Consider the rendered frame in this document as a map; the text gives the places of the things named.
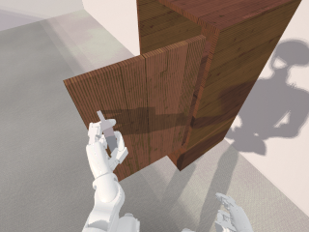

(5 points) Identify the cupboard door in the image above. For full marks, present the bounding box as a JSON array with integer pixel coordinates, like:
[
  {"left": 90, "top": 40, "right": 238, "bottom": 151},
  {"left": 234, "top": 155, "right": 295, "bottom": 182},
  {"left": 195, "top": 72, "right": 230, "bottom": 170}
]
[{"left": 63, "top": 35, "right": 207, "bottom": 182}]

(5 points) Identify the left robot thigh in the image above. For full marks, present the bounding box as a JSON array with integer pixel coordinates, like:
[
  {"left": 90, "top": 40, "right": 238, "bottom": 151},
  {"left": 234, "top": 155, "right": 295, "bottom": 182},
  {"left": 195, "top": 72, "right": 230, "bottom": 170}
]
[{"left": 116, "top": 217, "right": 140, "bottom": 232}]

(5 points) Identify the robot left forearm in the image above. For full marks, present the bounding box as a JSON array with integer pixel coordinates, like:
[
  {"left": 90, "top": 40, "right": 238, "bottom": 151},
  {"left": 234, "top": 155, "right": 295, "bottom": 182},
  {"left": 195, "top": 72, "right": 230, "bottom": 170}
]
[{"left": 82, "top": 172, "right": 126, "bottom": 232}]

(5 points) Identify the right robot hand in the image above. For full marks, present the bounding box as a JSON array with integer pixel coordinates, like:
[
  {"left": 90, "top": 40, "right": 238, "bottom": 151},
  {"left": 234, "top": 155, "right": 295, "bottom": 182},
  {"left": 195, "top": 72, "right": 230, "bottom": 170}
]
[{"left": 215, "top": 192, "right": 253, "bottom": 232}]

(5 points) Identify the robot left shin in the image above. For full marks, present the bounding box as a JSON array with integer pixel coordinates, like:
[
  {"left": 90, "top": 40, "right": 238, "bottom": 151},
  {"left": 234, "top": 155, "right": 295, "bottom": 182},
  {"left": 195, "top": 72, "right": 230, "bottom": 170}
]
[{"left": 124, "top": 213, "right": 134, "bottom": 218}]

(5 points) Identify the handle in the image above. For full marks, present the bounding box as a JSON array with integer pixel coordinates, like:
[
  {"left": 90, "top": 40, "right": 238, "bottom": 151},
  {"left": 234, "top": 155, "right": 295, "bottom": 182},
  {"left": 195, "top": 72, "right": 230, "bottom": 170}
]
[{"left": 97, "top": 110, "right": 118, "bottom": 153}]

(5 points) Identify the left robot hand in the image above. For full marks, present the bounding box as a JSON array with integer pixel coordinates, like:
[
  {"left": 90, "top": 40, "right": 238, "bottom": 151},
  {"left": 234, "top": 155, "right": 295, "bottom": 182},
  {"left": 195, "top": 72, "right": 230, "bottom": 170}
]
[{"left": 86, "top": 119, "right": 128, "bottom": 179}]

